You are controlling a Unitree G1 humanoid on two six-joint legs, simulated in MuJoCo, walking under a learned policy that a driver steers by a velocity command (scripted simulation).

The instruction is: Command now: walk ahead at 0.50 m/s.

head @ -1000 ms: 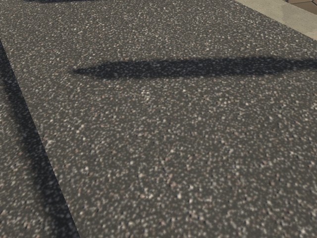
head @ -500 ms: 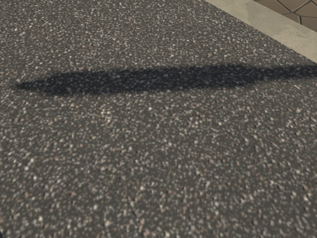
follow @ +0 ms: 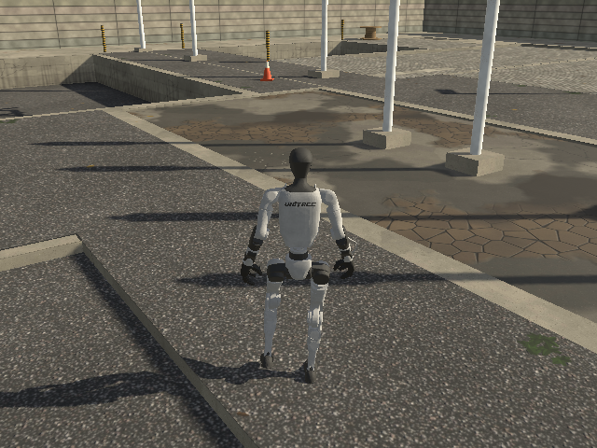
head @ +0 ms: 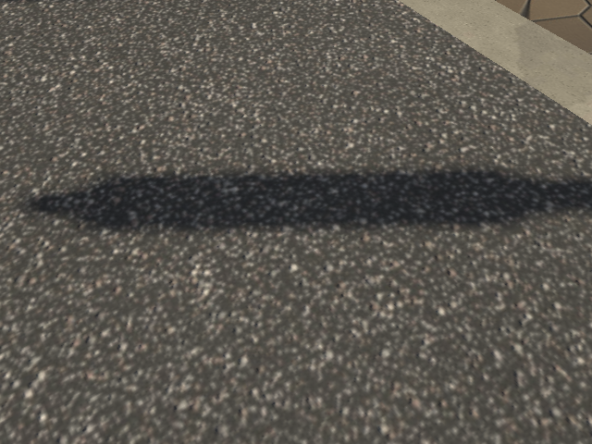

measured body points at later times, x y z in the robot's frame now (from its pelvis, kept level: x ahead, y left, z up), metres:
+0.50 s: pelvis +0.27 +0.05 +0.00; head +0.29 +0.05 +0.44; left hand +0.38 +0.32 -0.13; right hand +0.35 -0.24 -0.11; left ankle +0.32 +0.15 -0.74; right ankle +0.19 -0.08 -0.66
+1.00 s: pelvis +0.41 -0.03 -0.01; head +0.45 -0.07 +0.43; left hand +0.68 +0.14 -0.10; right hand +0.43 -0.35 -0.13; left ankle +0.47 +0.12 -0.67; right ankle +0.46 -0.14 -0.74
